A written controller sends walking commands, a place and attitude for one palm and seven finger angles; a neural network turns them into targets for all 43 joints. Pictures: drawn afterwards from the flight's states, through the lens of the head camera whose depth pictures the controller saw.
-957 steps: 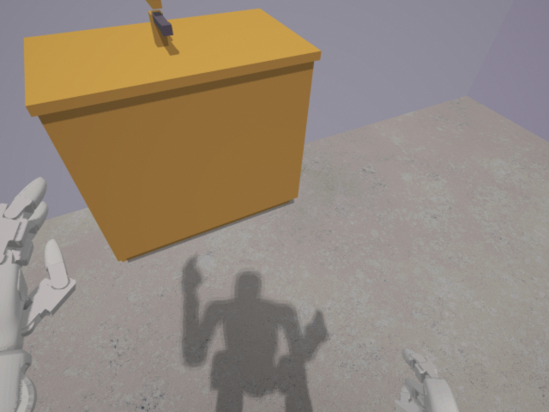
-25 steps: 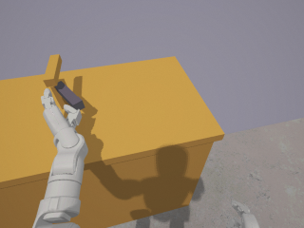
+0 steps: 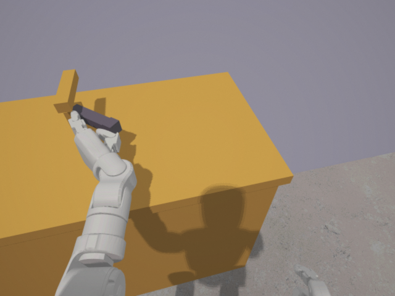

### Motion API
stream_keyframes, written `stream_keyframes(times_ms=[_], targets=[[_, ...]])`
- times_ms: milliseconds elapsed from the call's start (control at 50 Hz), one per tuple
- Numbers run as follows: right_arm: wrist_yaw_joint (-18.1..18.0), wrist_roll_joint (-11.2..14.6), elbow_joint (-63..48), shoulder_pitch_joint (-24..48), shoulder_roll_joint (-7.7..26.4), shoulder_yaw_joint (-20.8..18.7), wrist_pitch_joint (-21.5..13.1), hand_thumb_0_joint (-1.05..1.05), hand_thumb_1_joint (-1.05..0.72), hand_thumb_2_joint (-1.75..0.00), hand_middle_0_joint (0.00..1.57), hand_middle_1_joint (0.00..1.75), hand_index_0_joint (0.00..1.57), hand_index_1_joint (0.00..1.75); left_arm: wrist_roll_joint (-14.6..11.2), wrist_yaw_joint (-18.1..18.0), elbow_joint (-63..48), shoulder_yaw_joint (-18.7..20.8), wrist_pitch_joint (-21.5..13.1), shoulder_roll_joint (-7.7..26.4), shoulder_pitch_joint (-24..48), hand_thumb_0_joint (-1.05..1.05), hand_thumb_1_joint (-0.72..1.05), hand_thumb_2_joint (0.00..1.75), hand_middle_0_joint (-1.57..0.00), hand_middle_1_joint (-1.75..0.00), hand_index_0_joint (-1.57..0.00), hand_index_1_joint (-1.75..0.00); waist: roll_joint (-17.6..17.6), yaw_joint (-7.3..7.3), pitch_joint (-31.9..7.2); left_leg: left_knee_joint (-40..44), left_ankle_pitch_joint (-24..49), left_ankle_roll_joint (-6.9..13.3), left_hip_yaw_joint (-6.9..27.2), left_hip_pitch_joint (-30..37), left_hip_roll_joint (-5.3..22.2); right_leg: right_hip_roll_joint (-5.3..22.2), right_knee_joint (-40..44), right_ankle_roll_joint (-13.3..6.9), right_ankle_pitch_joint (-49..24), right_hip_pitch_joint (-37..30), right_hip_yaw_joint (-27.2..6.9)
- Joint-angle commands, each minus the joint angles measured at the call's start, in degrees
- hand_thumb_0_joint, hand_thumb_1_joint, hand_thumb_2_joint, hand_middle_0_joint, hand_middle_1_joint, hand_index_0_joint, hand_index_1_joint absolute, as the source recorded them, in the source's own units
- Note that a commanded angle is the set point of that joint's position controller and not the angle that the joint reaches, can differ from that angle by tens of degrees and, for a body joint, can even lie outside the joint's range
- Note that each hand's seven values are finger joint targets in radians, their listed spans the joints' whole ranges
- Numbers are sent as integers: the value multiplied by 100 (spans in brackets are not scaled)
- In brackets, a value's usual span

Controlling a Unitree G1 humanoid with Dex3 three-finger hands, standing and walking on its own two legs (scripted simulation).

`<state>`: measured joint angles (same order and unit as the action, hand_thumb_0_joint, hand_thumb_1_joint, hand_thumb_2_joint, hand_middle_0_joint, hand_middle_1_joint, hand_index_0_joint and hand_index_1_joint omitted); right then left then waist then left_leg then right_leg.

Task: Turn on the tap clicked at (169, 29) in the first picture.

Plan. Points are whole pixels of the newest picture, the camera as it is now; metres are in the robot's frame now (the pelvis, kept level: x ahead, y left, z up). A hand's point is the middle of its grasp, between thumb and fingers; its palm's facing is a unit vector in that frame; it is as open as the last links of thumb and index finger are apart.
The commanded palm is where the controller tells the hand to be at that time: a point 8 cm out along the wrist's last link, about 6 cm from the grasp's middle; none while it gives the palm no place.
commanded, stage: push the lever round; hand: left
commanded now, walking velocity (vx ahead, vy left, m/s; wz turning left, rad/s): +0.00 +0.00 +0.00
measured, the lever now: (112, 127) +0.43 +0.22 +0.13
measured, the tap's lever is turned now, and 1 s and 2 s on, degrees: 47 67 74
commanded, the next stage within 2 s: lift the hand up off the lever in 1.06 s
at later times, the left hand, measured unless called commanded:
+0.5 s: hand (127, 130) +0.42 +0.19 +0.12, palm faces +0.79 -0.60 -0.11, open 7.6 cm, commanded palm +0.37 +0.20 +0.12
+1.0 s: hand (132, 124) +0.44 +0.18 +0.12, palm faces +0.80 -0.58 -0.12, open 7.6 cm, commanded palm +0.39 +0.19 +0.12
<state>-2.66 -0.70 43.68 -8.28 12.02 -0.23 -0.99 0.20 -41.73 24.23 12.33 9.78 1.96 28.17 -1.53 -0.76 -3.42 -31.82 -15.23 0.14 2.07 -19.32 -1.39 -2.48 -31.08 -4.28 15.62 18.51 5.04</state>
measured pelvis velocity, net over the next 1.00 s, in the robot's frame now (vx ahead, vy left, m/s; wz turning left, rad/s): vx -0.01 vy -0.02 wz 0.01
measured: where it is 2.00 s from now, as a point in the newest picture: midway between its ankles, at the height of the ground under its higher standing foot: outside the picture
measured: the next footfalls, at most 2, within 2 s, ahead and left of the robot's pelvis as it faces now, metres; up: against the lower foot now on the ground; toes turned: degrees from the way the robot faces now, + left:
none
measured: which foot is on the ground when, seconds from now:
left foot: down 0.00-1.00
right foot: down 0.00-1.00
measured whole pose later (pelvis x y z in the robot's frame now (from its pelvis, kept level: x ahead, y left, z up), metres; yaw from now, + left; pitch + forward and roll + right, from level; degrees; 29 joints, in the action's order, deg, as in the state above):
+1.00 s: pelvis -0.01 -0.02 -0.01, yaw +1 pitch +8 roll +1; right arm 0.0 -2.5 45.9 -11.3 12.5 -1.6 -2.1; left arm 4.0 -50.5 42.0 18.6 7.4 3.8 44.0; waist -1.3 1.9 -5.6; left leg -35.3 -15.7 -1.5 3.2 -27.3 -0.5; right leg -3.2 -35.2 -6.1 16.7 26.6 6.4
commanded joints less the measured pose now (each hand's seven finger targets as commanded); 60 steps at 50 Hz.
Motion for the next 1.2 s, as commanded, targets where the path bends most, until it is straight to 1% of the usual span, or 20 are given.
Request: stream_keyframes(times_ms=[0, 40, 100, 240, 420, 440, 520, 540, 580, 640, 720, 740, 880, 940, 980, 1020, 1040, 1120, 1140, 1180], targets=[[34, -19, -739, 530, 673, -272, -250, 0, -90, -90, 20, 30, 20, 30, 206, -158, -1027, -173, -283, 580, 2559, 0, 90, 90, -15, -15, -15, -15, 347, 137, -1525, 225, 1181, 42, -63, 501, 118, 352, 540, 290, -976, -536, -324], [36, -36, -699, 513, 696, -302, -222, 0, -90, -90, 20, 30, 20, 30, 238, -242, -970, 105, -264, 808, 2555, 0, 90, 90, -15, -15, -15, -15, 334, 86, -1581, 230, 1252, 24, -44, 447, 115, 334, 498, 268, -1034, -599, -303], [107, -44, -704, 512, 658, -287, -234, 0, -90, -90, 20, 30, 20, 30, 266, -306, -892, -306, -242, 368, 2811, 0, 90, 90, -15, -15, -15, -15, 284, 179, -1536, 174, 1218, 29, -75, 453, 111, 357, 497, 291, -1015, -466, -305], [118, -76, -611, 422, 702, -330, -197, 0, -90, -90, 20, 30, 20, 30, 313, -518, -484, 211, -199, 774, 2897, 0, 90, 90, -15, -15, -15, -15, 459, 121, -1667, 139, 1111, 62, -108, 176, 70, 386, 496, 329, -1117, -626, -358], [190, -89, -605, 313, 675, -328, -208, 0, -90, -90, 20, 30, 20, 30, 358, -656, -297, 114, -168, 593, 3259, 0, 90, 90, -15, -15, -15, -15, 534, 225, -1805, 25, 1215, 74, -165, 52, 47, 496, 410, 439, -1741, -713, -406], [184, -95, -567, 313, 703, -354, -201, 0, -90, -90, 20, 30, 20, 30, 367, -674, -210, 330, -149, 778, 3138, 0, 90, 90, -15, -15, -15, -15, 480, 159, -1769, 47, 1194, 80, -143, 29, 48, 458, 416, 409, -1622, -674, -382], [215, -93, -571, 270, 679, -335, -234, 0, -90, -90, 20, 30, 20, 30, 403, -711, -123, 111, -183, 597, 3497, 0, 90, 90, -15, -15, -15, -15, 515, 290, -1736, -5, 1043, 89, -175, -35, 42, 496, 422, 455, -1535, -565, -418], [202, -108, -545, 237, 716, -365, -231, 0, -90, -90, 20, 30, 20, 30, 417, -731, -112, 372, -202, 835, 3396, 0, 90, 90, -15, -15, -15, -15, 485, 217, -1802, 3, 1071, 101, -159, -44, 31, 465, 407, 430, -1521, -598, -408], [229, -101, -590, 245, 667, -352, -245, 0, -90, -90, 20, 30, 20, 30, 432, -717, -213, 124, -247, 609, 3501, 0, 90, 90, -15, -15, -15, -15, 434, 267, -1929, -34, 1078, 95, -176, -15, 30, 481, 361, 448, -1568, -592, -420], [196, -100, -514, 204, 722, -364, -253, 0, -90, -90, 20, 30, 20, 30, 459, -727, 10, 395, -278, 946, 3647, 0, 90, 90, -15, -15, -15, -15, 436, 283, -1762, -16, 836, 111, -161, -169, 27, 462, 434, 432, -1180, -472, -448], [220, -106, -534, 178, 681, -338, -294, 0, -90, -90, 20, 30, 20, 30, 487, -735, 57, 92, -361, 681, 3929, 0, 90, 90, -15, -15, -15, -15, 370, 373, -1825, -66, 727, 112, -181, -193, 8, 482, 415, 457, -1099, -380, -487], [201, -105, -477, 118, 716, -366, -287, 0, -90, -90, 20, 30, 20, 30, 501, -755, 158, 399, -369, 976, 3876, 0, 90, 90, -15, -15, -15, -15, 347, 324, -1814, -40, 712, 117, -151, -220, 25, 444, 415, 415, -962, -368, -457], [216, -116, -435, 52, 711, -343, -332, 0, -90, -90, 20, 30, 20, 30, 524, -778, 563, 202, -506, 847, 4408, 0, 90, 90, -15, -15, -15, -15, 412, 477, -1704, -77, 431, 132, -160, -342, 32, 432, 461, 427, -405, -84, -478], [236, -172, -381, -65, 753, -389, -351, 0, -90, -90, 20, 30, 20, 30, 576, -843, 666, 456, -568, 1034, 4380, 0, 90, 90, -15, -15, -15, -15, 266, 414, -1970, -123, 602, 128, -154, -290, 26, 391, 342, 395, -689, -139, -441], [287, -180, -413, -137, 719, -380, -361, 0, -90, -90, 20, 30, 20, 30, 578, -852, 637, 298, -600, 835, 4469, 0, 90, 90, -15, -15, -15, -15, 244, 449, -2141, -163, 780, 113, -167, -230, 25, 399, 236, 403, -994, -183, -419], [314, -197, -411, -204, 739, -385, -358, 0, -90, -90, 20, 30, 20, 30, 573, -872, 711, 339, -598, 838, 4464, 0, 90, 90, -15, -15, -15, -15, 446, 479, -2110, -187, 871, 109, -171, -307, 31, 412, 201, 439, -1267, -242, -405], [299, -216, -381, -248, 789, -420, -343, 0, -90, -90, 20, 30, 20, 30, 591, -895, 821, 702, -582, 1160, 4235, 0, 90, 90, -15, -15, -15, -15, 470, 370, -2175, -176, 926, 115, -152, -365, 26, 391, 171, 421, -1332, -338, -383], [314, -196, -427, -266, 766, -395, -336, 0, -90, -90, 20, 30, 20, 30, 574, -864, 817, 567, -570, 1075, 4408, 0, 90, 90, -15, -15, -15, -15, 604, 463, -2071, -174, 772, 117, -207, -520, 21, 455, 234, 503, -1373, -371, -465], [288, -205, -376, -291, 813, -416, -309, 0, -90, -90, 20, 30, 20, 30, 609, -867, 993, 836, -549, 1381, 4320, 0, 90, 90, -15, -15, -15, -15, 544, 413, -1978, -150, 727, 126, -176, -566, 33, 431, 255, 463, -1214, -343, -447], [306, -186, -414, -267, 764, -395, -322, 0, -90, -90, 20, 30, 20, 30, 606, -840, 834, 542, -587, 1129, 4612, 0, 90, 90, -15, -15, -15, -15, 422, 499, -2001, -153, 699, 130, -211, -457, 31, 431, 275, 463, -1095, -256, -464]])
